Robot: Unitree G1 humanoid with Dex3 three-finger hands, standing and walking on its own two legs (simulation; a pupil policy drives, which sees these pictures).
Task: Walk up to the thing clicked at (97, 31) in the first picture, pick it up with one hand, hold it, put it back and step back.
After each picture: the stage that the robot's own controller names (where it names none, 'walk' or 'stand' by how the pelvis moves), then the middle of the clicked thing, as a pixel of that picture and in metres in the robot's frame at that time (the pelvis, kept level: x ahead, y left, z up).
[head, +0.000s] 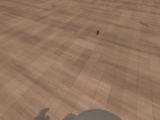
stand; (97, 32) +2.24 -0.18 -0.72
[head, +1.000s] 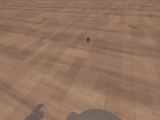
walk; (88, 39) +2.09 +0.18 -0.70
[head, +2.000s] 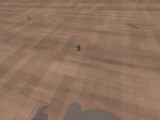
walk; (78, 48) +1.47 +0.35 -0.72
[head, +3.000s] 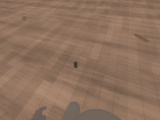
walk; (75, 64) +0.95 +0.30 -0.72
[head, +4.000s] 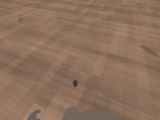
walk; (75, 83) +0.58 +0.20 -0.70
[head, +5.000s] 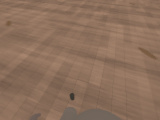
stand; (72, 96) +0.38 +0.18 -0.69
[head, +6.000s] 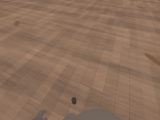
stand; (74, 100) +0.35 +0.15 -0.72
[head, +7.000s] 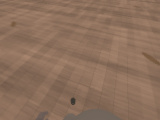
stand; (73, 101) +0.34 +0.17 -0.72
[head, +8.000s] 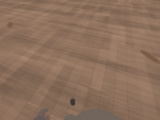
stand; (72, 102) +0.32 +0.17 -0.73
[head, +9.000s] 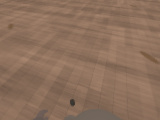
stand; (72, 102) +0.33 +0.18 -0.73
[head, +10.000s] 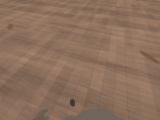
stand; (72, 102) +0.32 +0.18 -0.73
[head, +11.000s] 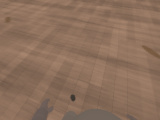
go down; (72, 97) +0.33 +0.18 -0.72
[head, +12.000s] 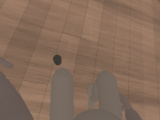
go down; (57, 60) +0.41 +0.22 -0.28
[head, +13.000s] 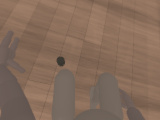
close in; (61, 61) +0.41 +0.22 -0.29
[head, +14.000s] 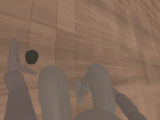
close in; (31, 57) +0.40 +0.25 -0.22
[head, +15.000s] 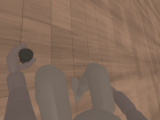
close; (25, 57) +0.39 +0.26 -0.22
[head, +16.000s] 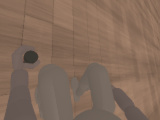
lift; (30, 58) +0.37 +0.25 -0.23
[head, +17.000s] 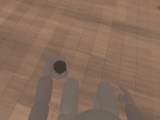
lift; (60, 69) +0.33 +0.20 -0.01
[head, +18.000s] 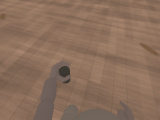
hold; (65, 75) +0.32 +0.17 +0.01
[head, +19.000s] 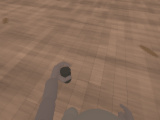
hold; (66, 75) +0.32 +0.17 +0.01
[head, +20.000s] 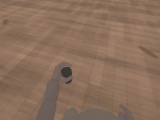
hold; (67, 75) +0.32 +0.16 +0.01
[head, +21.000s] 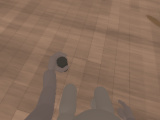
crouch; (62, 64) +0.39 +0.18 -0.05
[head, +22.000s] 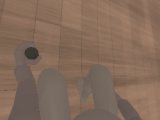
lower; (33, 56) +0.40 +0.26 -0.20
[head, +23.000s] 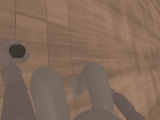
lower; (18, 53) +0.41 +0.28 -0.22
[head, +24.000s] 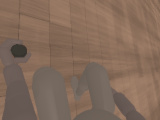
lower; (20, 53) +0.41 +0.28 -0.22
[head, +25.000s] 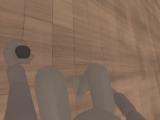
lower; (23, 54) +0.40 +0.28 -0.22
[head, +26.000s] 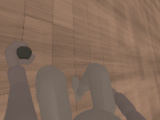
loosen; (24, 55) +0.40 +0.27 -0.22
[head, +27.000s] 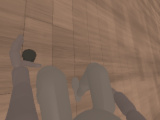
withdraw; (29, 57) +0.39 +0.25 -0.23
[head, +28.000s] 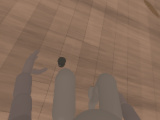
walk; (61, 62) +0.41 +0.21 -0.29
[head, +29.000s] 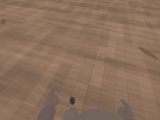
stand; (72, 100) +0.33 +0.15 -0.65
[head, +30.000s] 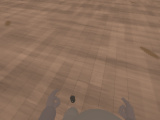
stand; (72, 99) +0.35 +0.17 -0.67
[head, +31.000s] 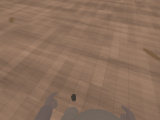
stand; (73, 97) +0.35 +0.16 -0.68
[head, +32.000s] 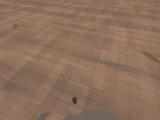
walk; (74, 100) +0.36 +0.16 -0.72
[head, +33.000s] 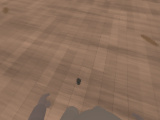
walk; (78, 81) +0.51 +0.11 -0.70
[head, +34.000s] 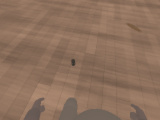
walk; (73, 62) +0.81 +0.25 -0.69
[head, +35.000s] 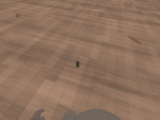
stand; (77, 64) +0.99 +0.19 -0.71
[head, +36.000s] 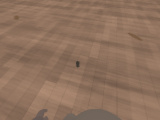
stand; (77, 64) +0.98 +0.20 -0.72
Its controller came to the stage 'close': yes
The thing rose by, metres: 0.72
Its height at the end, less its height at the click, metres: +0.00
